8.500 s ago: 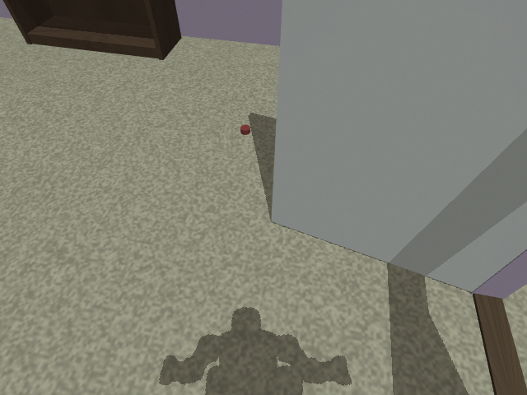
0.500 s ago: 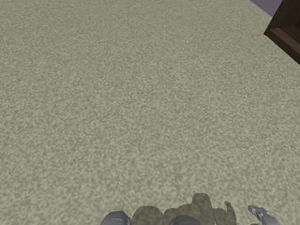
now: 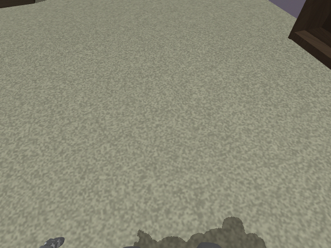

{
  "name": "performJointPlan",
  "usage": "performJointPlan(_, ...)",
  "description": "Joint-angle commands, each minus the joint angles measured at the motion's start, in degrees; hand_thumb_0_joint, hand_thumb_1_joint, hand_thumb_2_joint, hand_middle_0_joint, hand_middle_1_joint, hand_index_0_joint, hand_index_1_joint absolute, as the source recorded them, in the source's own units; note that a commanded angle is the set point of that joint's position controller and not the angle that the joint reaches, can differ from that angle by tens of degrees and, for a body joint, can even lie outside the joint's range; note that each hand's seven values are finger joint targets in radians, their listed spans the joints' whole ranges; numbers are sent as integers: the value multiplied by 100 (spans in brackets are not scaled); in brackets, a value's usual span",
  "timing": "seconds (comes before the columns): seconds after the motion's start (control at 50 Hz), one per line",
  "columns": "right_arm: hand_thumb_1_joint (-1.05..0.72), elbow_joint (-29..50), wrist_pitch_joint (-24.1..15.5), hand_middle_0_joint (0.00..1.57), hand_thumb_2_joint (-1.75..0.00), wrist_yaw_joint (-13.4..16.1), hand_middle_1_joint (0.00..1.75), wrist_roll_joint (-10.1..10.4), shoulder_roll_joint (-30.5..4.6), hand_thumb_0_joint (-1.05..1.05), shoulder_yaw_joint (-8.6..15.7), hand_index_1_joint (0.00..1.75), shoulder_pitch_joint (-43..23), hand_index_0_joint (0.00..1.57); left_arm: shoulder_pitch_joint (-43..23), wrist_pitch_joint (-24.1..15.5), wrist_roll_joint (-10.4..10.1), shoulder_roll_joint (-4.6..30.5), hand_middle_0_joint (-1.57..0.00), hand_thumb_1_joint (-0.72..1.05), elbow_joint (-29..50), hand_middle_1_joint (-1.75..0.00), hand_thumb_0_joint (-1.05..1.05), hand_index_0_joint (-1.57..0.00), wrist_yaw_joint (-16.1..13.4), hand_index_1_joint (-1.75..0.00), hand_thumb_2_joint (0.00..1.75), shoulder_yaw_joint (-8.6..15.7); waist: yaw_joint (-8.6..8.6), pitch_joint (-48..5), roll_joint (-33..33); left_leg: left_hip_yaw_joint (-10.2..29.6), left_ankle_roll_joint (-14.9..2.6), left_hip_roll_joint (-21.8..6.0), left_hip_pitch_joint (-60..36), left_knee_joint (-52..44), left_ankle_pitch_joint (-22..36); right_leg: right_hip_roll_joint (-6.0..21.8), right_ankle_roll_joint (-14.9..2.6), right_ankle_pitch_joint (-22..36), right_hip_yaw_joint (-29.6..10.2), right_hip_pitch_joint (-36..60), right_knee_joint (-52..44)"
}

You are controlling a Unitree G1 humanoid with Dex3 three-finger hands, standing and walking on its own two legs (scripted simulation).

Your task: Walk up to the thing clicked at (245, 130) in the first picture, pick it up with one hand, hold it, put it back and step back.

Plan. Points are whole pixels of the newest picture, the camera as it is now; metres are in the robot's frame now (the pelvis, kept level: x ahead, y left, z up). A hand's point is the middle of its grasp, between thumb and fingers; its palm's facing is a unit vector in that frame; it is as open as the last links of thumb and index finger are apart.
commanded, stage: walk up
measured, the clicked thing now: out of the picture +0.14 -1.29 -0.74
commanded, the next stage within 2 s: stand in 0.32 s
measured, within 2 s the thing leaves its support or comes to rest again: neither
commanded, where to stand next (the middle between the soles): +0.05 +0.01 m, yaw -1 degrees
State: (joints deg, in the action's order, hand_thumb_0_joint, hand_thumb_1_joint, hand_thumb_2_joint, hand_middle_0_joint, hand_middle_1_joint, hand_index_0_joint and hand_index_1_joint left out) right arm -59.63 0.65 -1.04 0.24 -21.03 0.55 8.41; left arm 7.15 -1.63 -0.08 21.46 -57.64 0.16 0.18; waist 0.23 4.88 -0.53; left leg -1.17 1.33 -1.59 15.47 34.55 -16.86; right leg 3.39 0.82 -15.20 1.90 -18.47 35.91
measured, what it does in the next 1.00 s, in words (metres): stands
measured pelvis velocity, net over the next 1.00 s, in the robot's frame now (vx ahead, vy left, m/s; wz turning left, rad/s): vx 0.02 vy -0.01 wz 0.00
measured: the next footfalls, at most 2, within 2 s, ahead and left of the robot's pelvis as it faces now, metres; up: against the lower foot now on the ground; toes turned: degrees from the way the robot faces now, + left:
none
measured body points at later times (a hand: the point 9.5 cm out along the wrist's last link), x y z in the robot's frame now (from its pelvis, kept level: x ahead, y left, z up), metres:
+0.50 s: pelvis +0.02 +0.00 +0.02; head +0.03 +0.00 +0.47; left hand +0.10 +0.30 -0.11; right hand +0.11 -0.30 -0.11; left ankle +0.02 +0.14 -0.73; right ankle +0.04 -0.13 -0.73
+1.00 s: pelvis +0.02 -0.01 +0.02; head +0.03 -0.01 +0.47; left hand +0.11 +0.30 -0.11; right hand +0.11 -0.30 -0.11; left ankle +0.02 +0.14 -0.73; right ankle +0.04 -0.13 -0.73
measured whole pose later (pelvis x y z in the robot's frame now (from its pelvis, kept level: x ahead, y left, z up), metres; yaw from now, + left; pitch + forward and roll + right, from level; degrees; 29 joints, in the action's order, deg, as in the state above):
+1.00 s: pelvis +0.02 -0.01 +0.02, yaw +0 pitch -2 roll +0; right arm -65.7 -0.1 -0.6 -0.3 -19.8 0.6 4.5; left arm 4.4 -1.0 0.1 20.0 -66.0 0.7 0.4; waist -0.1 2.7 -0.3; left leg -0.8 2.2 -2.6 5.9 18.1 -10.3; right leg 2.0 0.7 -8.7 3.0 -8.5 19.0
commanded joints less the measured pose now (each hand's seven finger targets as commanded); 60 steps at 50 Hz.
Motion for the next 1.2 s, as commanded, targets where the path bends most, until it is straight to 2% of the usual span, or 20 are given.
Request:
performJointPlan(0.0,-90,171,-214,20,-90,47,30,-24,-1259,0,184,30,-358,20,-247,-124,-1,1279,-20,90,75,-30,0,-20,-72,-30,90,257,68,-660,-6,681,-422,-504,-72,-1122,241,467,-373,309,-659,596,-1008)
performJointPlan(0.06,-90,42,-225,20,-90,46,30,-33,-1270,0,159,30,-409,20,-462,-107,-1,1255,-20,90,-69,-30,0,-20,-59,-30,90,253,45,-641,27,693,-398,-557,-57,-1367,372,412,-299,468,-567,845,-1177)
performJointPlan(0.18,-90,-188,-224,20,-90,57,30,-40,-1241,0,135,30,-568,20,-627,-69,-8,1165,-20,90,-355,-30,0,-20,-23,-30,90,228,75,-553,-81,682,-336,-591,-178,-1758,283,410,-225,465,-538,1050,-1598)
performJointPlan(0.28,-90,-310,-214,20,-90,64,30,-25,-1216,0,154,30,-575,20,-722,-79,13,1173,-20,90,-540,-30,0,-20,-20,-30,90,233,14,-699,-17,559,-287,-558,-581,-1724,773,476,-199,754,-532,1087,-1806)
performJointPlan(0.3,-90,-259,-236,20,-90,68,30,-66,-1101,0,141,30,-561,20,-681,-72,33,1162,-20,90,-554,-30,0,-20,-13,-30,90,195,-46,-714,72,641,-198,-617,-606,-1867,782,460,-157,728,-558,1104,-1782)
performJointPlan(0.36,-90,-279,-254,20,-90,85,30,-74,-1185,0,184,30,-704,20,-675,-84,35,1116,-20,90,-580,-30,0,-20,-14,-30,90,186,-13,-813,-22,593,-173,-620,-755,-1813,1060,488,-135,1029,-538,1201,-1830)
performJointPlan(0.4,-90,-297,-244,20,-90,89,30,-79,-1164,0,177,30,-637,20,-702,-75,36,1146,-20,90,-607,-30,0,-20,-10,-30,90,196,-59,-733,-11,577,-174,-626,-700,-1873,934,470,-133,939,-554,1190,-1898)
performJointPlan(0.44,-90,-295,-241,20,-90,89,30,-72,-1201,0,189,30,-696,20,-634,-68,39,1099,-20,90,-610,-30,0,-20,-10,-30,90,179,-33,-654,-95,568,-166,-608,-701,-1904,787,466,-112,821,-562,1108,-1968)
performJointPlan(0.52,-90,-277,-233,20,-90,82,30,-77,-1146,0,194,30,-681,20,-647,-76,45,1147,-20,90,-585,-30,0,-20,-23,-30,90,191,-43,-713,35,544,-161,-610,-787,-1884,967,481,-119,862,-564,1119,-2005)
performJointPlan(0.56,-90,-273,-249,20,-90,87,30,-75,-1134,0,188,30,-681,20,-587,-87,46,1135,-20,90,-581,-30,0,-20,-19,-30,90,192,-49,-868,-2,525,-157,-646,-909,-1850,1318,505,-119,1363,-545,1243,-1917)
performJointPlan(0.6,-90,-264,-251,20,-90,98,30,-78,-1138,0,203,30,-726,20,-575,-86,50,1136,-20,90,-589,-30,0,-20,-33,-30,90,212,-51,-929,23,491,-160,-654,-957,-1819,1442,515,-117,1541,-512,1302,-1879)
performJointPlan(0.74,-90,-274,-229,20,-90,96,30,-72,-1101,0,192,30,-717,20,-536,-57,39,1122,-20,90,-559,-30,0,-20,-40,-30,90,215,-39,-699,17,486,-130,-636,-880,-1924,1203,467,-108,1192,-489,1187,-1973)
performJointPlan(0.88,-90,-255,-224,20,-90,104,30,-81,-1109,0,203,30,-684,20,-513,-58,46,1100,-20,90,-523,-30,0,-20,-42,-30,90,228,-38,-736,51,482,-143,-660,-924,-1914,1255,474,-124,1202,-491,1240,-1981)
performJointPlan(0.92,-90,-255,-219,20,-90,102,30,-79,-1086,0,193,30,-637,20,-558,-53,43,1138,-20,90,-507,-30,0,-20,-39,-30,90,241,-51,-687,79,469,-138,-624,-819,-1939,1078,480,-126,1094,-518,1277,-2008)
performJointPlan(1.06,-90,-245,-222,20,-90,108,30,-82,-1115,0,196,30,-609,20,-509,-62,50,1103,-20,90,-470,-30,0,-20,-41,-30,90,234,-37,-822,55,457,-145,-662,-965,-1881,1440,500,-128,1534,-485,1368,-1954)
performJointPlan(1.18,-90,-258,-214,20,-90,118,30,-96,-1122,0,189,30,-547,20,-555,-34,46,1107,-20,90,-456,-30,0,-20,-42,-30,90,241,-50,-729,48,452,-139,-667,-856,-1936,1260,490,-147,1284,-490,1374,-1992)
